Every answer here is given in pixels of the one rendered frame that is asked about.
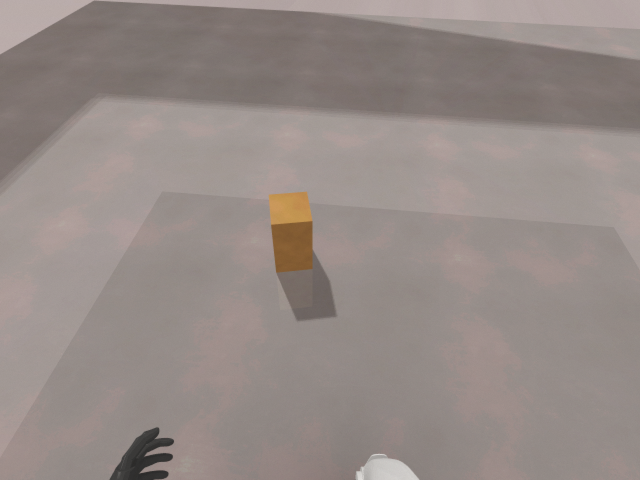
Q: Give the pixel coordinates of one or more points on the robot left hand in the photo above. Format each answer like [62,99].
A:
[134,460]

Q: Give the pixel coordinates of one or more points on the carton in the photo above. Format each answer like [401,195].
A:
[291,224]

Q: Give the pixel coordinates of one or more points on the right robot shin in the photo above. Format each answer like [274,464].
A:
[376,456]

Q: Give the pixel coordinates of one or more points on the right robot thigh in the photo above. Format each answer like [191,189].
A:
[385,469]

